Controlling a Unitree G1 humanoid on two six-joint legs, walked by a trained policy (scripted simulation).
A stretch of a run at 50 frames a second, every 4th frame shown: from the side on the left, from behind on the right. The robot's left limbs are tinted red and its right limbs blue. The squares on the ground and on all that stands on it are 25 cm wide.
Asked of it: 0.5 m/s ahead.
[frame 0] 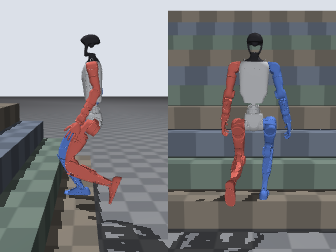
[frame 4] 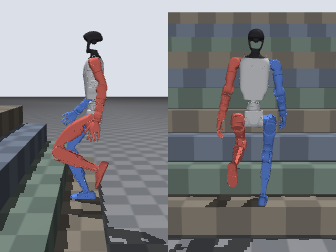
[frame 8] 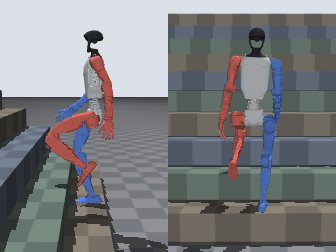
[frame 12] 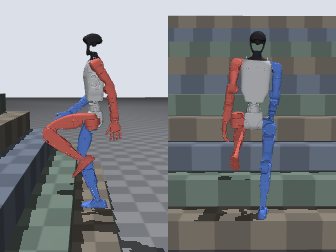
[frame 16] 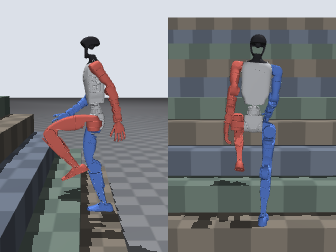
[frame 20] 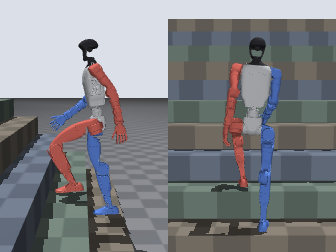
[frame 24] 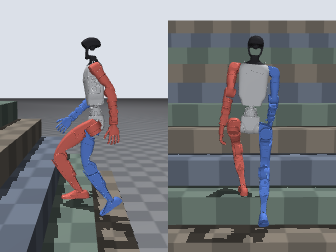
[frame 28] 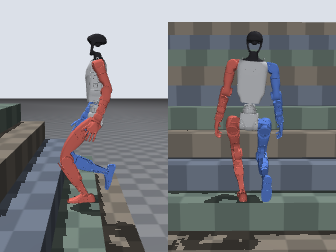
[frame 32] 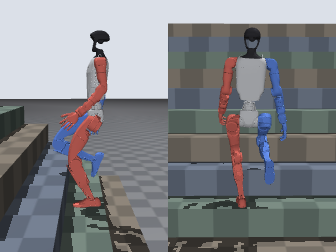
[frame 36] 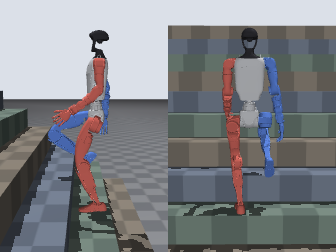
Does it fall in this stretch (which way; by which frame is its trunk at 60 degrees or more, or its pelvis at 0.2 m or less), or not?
no
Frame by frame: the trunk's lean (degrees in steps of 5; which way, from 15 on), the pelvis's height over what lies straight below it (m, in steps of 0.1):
0: 5, 0.7
4: 5, 0.7
8: 5, 0.8
12: 5, 0.8
16: 5, 0.8
20: 10, 0.8
24: 5, 0.8
28: 5, 0.7
32: 5, 0.7
36: 5, 0.8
